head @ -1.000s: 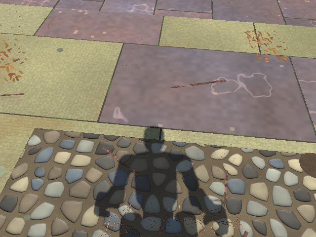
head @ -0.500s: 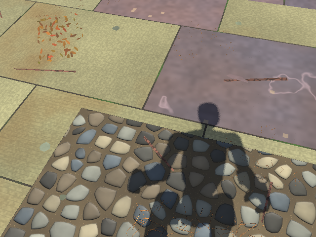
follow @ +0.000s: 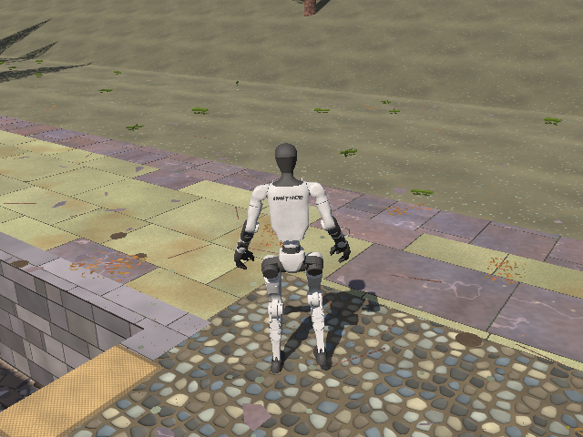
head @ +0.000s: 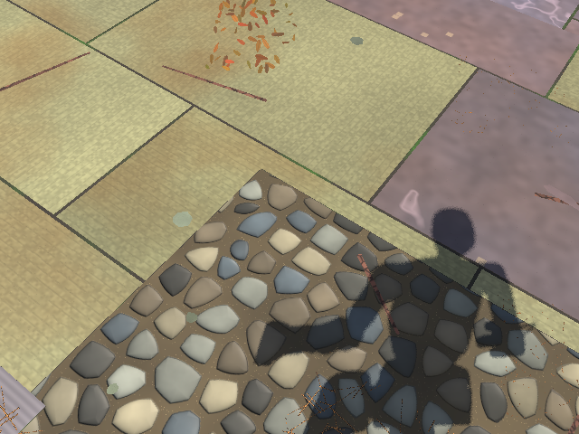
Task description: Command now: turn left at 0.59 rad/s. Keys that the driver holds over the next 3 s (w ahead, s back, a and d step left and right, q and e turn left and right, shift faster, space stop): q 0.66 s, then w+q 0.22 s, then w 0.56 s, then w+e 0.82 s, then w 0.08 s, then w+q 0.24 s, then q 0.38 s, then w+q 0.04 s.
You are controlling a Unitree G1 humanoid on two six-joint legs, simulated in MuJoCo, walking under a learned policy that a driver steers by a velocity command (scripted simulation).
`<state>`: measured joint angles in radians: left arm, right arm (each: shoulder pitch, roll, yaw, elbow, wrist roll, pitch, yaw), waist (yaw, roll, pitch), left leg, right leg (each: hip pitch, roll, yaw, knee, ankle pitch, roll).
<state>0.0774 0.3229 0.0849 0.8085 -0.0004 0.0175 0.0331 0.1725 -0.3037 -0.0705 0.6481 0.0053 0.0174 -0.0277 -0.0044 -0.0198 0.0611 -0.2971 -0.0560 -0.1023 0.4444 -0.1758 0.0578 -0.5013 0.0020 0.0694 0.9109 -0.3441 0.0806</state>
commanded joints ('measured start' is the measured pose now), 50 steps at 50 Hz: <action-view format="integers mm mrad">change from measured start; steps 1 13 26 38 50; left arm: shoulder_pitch -24 15 38 -20 -90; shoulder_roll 72 129 181 133 79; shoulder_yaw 13 23 39 32 -1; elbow -65 -95 -103 -139 -147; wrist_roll -2 34 -5 -4 -17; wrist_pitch -16 -40 0 -41 -117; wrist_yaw -4 -15 -9 -31 -70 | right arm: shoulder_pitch -15 35 -31 73 163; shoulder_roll -187 -228 -104 -159 -181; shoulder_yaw -53 -74 -28 -37 -36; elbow -72 -83 -139 -118 -54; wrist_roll -2 8 15 9 12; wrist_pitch -5 8 34 -34 -60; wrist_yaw -8 -3 31 17 17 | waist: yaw -11 -23 50 -17 -68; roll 166 -135 -160 180 160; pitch -139 -119 -112 -71 -31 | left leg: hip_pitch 134 -278 -131 211 116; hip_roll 233 -13 89 264 241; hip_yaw -280 -76 138 -327 -302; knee -100 675 331 -246 -216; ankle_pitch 155 -408 -214 -349 -239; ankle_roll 177 -91 -138 173 166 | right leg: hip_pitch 4 372 441 -186 34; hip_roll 12 -382 -302 -65 -14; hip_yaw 17 347 -31 -10 -27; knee -105 -611 -584 150 -340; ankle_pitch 4 460 535 21 174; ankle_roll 8 -354 -300 -55 -47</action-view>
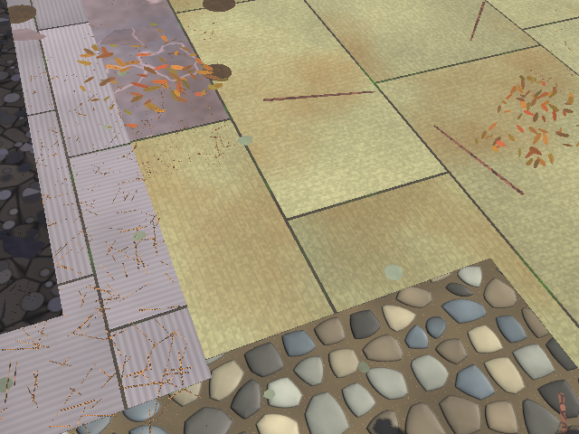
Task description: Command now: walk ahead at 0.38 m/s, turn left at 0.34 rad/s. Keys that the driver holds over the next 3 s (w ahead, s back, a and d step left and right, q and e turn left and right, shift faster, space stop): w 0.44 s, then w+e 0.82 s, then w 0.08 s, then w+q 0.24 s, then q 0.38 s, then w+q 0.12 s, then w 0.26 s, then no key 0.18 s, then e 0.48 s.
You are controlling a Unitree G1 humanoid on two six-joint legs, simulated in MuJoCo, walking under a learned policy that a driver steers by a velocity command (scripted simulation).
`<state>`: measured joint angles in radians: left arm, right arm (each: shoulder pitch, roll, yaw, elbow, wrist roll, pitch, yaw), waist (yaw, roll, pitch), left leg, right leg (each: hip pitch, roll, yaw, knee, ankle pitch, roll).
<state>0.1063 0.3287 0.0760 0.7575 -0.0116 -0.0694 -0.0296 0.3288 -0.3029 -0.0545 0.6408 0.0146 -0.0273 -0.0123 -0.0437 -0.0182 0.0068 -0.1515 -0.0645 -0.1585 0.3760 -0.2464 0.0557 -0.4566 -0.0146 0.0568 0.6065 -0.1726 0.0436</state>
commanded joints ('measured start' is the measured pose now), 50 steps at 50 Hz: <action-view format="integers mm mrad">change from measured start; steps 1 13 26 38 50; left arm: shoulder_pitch -113 195 342 261 -73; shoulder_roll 80 74 142 35 17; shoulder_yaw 8 -2 6 -8 -22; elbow -98 -25 61 -24 -174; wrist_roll -9 18 -19 -25 -11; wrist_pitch -35 -33 6 35 33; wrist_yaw -9 13 37 33 -23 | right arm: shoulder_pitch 10 -105 -365 -128 -44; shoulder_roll -179 -95 -50 -50 -170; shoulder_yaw -50 -19 0 -28 -68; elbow -42 -64 -136 17 118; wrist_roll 2 -5 6 -27 3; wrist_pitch -15 -55 -84 -95 -66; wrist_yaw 5 16 62 32 11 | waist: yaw -26 82 106 55 -26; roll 158 -88 -70 117 40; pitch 28 48 77 -19 101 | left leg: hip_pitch -31 -629 -395 15 177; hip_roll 254 146 84 325 345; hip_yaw -261 60 136 -3 305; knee -139 714 133 -214 -217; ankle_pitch -172 -32 248 188 342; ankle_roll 167 -35 -35 152 101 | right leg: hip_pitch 9 447 470 -133 -213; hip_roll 2 -220 -226 -125 -94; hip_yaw -17 311 109 48 -60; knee -51 -433 -398 569 56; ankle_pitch -8 -147 343 -114 163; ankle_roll -22 -254 -208 -38 -80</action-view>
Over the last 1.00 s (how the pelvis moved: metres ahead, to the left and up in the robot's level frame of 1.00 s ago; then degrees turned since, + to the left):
0.05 0.04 0.00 34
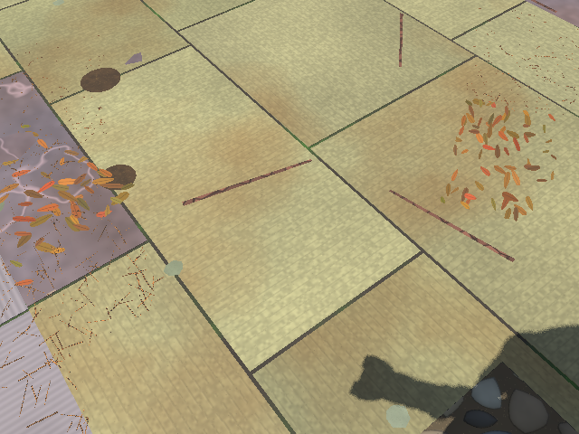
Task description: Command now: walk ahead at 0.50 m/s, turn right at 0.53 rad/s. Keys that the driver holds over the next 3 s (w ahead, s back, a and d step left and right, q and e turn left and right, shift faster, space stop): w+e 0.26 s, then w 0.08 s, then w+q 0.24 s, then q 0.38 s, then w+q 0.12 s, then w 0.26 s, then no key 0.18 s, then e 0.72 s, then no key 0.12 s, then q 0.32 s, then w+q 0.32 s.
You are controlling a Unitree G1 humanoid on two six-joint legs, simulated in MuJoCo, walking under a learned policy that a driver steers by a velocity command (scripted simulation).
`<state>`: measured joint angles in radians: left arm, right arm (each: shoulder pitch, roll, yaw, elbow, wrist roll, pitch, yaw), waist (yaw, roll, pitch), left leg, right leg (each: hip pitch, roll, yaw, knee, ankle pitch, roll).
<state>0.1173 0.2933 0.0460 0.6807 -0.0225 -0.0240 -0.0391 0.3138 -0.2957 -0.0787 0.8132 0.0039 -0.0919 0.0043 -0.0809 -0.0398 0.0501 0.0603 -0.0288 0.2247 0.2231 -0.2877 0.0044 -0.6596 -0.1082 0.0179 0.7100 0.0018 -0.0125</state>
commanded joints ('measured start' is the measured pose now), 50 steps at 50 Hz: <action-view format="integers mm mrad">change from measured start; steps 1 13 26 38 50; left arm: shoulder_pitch -95 113 260 109 3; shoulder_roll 60 137 166 164 88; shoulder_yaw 11 52 48 27 15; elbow -111 -109 36 -62 -87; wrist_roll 2 23 18 33 24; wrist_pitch -11 -39 -47 -47 0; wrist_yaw -18 16 40 57 71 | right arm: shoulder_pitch -24 -105 -361 -95 -124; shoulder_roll -186 -144 -73 -140 -179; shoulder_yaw -47 -9 31 -6 -26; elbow -49 -147 -192 -187 -177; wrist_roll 19 -12 17 10 20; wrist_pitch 7 -30 -18 25 104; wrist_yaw -6 -4 42 23 -35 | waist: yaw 15 71 185 54 60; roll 68 2 -21 12 151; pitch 54 -112 25 -167 -170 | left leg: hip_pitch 0 -689 -721 -96 -304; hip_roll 317 144 100 257 129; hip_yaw -68 -319 -247 -586 -610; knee -31 910 322 161 123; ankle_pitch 447 -13 390 763 192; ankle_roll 143 -16 4 287 203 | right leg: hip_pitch -7 561 662 13 155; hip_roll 13 -79 -101 67 127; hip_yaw -39 390 135 87 97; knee -63 -465 -505 546 36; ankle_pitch -54 -5 31 -467 -193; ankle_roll -38 -287 -197 55 115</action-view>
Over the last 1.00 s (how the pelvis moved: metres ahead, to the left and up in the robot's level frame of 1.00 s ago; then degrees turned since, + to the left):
0.51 0.00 -0.01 -12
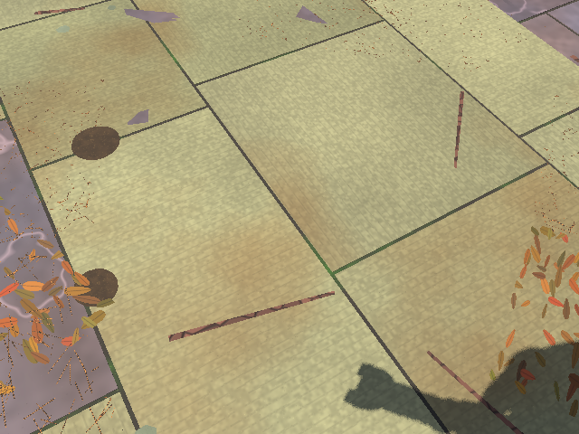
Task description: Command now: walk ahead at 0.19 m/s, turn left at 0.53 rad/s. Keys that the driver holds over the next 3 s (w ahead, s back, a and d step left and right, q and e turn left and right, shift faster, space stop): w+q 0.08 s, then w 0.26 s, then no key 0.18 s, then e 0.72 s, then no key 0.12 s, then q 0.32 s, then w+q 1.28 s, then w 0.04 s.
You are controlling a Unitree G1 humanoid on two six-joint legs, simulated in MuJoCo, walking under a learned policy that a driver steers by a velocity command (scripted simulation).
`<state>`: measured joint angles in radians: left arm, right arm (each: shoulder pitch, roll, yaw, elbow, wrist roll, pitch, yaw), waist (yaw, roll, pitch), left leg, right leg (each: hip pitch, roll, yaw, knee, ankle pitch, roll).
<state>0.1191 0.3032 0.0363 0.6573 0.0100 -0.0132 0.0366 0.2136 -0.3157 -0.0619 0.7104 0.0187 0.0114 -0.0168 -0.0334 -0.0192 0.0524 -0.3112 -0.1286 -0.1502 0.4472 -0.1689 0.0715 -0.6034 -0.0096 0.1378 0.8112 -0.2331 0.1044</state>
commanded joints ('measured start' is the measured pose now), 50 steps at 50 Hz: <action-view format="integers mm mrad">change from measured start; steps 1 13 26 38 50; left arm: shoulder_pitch -26 200 233 239 183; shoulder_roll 81 112 139 75 166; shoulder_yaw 26 50 48 49 87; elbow -71 14 81 52 -34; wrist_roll -13 -14 -32 -19 -15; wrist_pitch -18 -76 -39 56 58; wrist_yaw -12 -28 -20 22 -31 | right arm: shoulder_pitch -18 -49 -73 -158 -74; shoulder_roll -158 -97 -64 -75 -91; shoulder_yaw -42 -16 -13 -19 -36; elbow -76 -95 -78 -9 72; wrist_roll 5 -12 -23 -38 -5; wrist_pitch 3 -62 -85 -47 0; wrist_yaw -13 17 44 4 -3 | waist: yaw -1 78 21 62 58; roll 144 -105 -95 157 -41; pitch -151 -6 -118 -101 -118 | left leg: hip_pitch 68 -480 128 80 57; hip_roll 232 146 102 401 332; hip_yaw -273 20 147 73 276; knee -115 566 -39 -199 166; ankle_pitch -81 -207 245 286 27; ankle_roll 140 -70 -29 175 -25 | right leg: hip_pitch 102 591 462 150 471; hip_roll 30 -243 -140 -68 -74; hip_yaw -19 314 -1 -92 -75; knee -116 -602 -389 187 -405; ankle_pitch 33 -208 526 -162 302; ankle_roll -11 -295 -194 -9 -179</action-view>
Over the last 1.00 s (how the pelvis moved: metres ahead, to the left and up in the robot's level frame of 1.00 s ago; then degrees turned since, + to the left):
0.52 -0.04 0.00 4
